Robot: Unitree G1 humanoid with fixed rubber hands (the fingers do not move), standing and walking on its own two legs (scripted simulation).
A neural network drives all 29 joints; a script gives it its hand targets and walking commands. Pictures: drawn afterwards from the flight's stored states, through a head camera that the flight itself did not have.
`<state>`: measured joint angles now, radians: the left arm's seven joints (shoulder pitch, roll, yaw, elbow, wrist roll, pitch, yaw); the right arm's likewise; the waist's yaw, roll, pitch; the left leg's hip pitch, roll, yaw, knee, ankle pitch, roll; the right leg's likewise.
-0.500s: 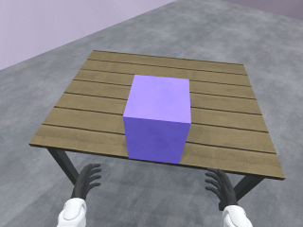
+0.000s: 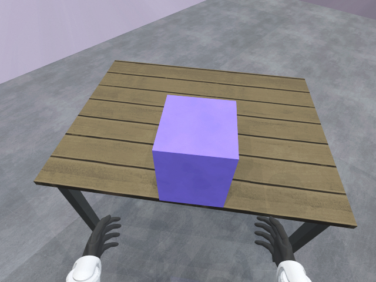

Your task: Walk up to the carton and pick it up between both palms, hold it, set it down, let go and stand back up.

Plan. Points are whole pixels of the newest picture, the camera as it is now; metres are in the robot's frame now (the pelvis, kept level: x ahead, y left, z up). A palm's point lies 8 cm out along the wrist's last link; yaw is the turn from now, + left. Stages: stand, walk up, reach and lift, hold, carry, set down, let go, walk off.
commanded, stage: set down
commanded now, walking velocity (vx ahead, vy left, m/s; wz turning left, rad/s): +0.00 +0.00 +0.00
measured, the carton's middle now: (196, 152) +0.48 -0.02 -0.06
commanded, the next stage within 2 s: let go in 1.06 s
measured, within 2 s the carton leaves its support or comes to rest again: neither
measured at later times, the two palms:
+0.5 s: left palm (88, 262) +0.19 +0.22 -0.08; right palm (283, 264) +0.18 -0.20 -0.08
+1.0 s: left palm (87, 268) +0.18 +0.22 -0.09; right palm (285, 270) +0.17 -0.21 -0.08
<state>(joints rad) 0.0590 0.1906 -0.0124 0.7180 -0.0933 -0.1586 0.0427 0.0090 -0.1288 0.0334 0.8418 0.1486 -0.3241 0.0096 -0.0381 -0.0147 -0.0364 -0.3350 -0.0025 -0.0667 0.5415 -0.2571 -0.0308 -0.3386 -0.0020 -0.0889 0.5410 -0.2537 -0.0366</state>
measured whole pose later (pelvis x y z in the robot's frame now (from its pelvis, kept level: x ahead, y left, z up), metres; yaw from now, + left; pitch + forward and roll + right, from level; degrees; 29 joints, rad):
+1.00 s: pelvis +0.02 +0.00 +0.01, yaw +0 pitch +2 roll +0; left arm 0.16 0.19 0.04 0.65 -0.01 0.06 0.01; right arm 0.10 -0.13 0.03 0.85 0.11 -0.24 -0.01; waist -0.04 -0.02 -0.01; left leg -0.25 0.01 -0.07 0.48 -0.26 -0.03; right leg -0.24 0.01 -0.09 0.46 -0.24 -0.04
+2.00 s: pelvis +0.01 +0.00 +0.00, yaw +0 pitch +0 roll -1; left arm 0.20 0.28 0.08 0.72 0.04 -0.01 0.01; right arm 0.13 -0.25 0.03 0.88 0.05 -0.01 -0.02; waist -0.04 -0.01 -0.01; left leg -0.24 0.02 -0.07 0.52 -0.27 -0.03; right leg -0.23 0.02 -0.09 0.48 -0.25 -0.04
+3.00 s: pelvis -0.01 +0.00 +0.00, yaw +0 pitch -1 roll -1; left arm 0.21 0.29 0.04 0.85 0.03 -0.03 0.01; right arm 0.13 -0.25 0.03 0.96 0.05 0.00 -0.01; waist -0.04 -0.01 -0.01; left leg -0.25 0.02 -0.07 0.52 -0.24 -0.02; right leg -0.23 0.02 -0.09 0.46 -0.21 -0.04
